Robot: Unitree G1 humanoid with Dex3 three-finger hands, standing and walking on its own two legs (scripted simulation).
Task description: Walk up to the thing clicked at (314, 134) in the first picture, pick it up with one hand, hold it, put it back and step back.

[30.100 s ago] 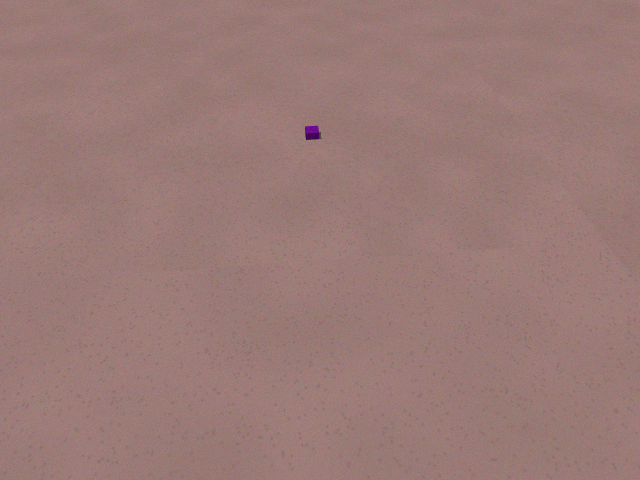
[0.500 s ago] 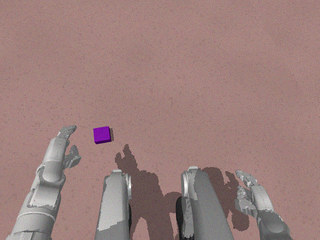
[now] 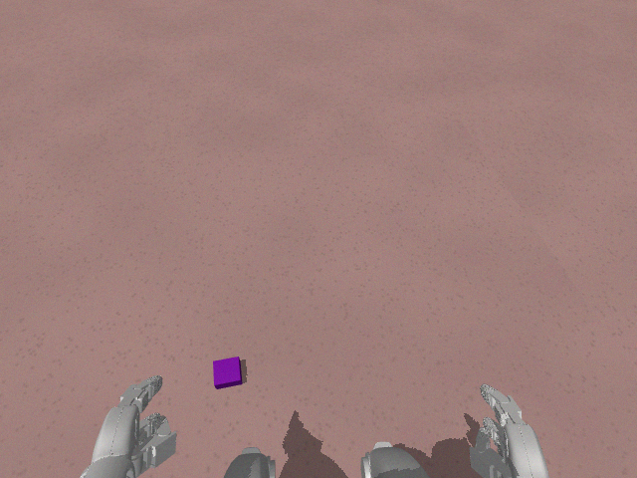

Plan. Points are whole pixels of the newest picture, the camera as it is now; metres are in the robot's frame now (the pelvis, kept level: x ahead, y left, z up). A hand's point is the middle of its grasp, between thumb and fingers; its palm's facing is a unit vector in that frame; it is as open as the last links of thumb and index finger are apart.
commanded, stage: home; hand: left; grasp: from above
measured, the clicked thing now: (227, 372) +0.46 +0.23 -0.67
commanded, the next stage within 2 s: none
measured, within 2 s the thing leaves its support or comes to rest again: neither
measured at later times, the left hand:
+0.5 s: hand (156, 468) +0.17 +0.18 -0.02, palm faces +0.07 -0.98 -0.20, open 7.4 cm
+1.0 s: hand (154, 466) +0.17 +0.18 -0.02, palm faces +0.05 -0.98 -0.21, open 7.4 cm
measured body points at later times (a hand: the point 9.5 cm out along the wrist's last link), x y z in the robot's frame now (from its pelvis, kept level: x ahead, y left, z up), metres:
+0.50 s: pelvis +0.01 +0.00 +0.03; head +0.03 +0.00 +0.48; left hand +0.16 +0.23 -0.01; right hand +0.19 -0.24 -0.03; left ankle +0.02 +0.13 -0.65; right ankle +0.01 -0.13 -0.65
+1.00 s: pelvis +0.01 +0.00 +0.03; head +0.03 +0.01 +0.48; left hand +0.16 +0.24 +0.00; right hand +0.17 -0.24 -0.04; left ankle +0.02 +0.13 -0.65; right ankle +0.01 -0.13 -0.65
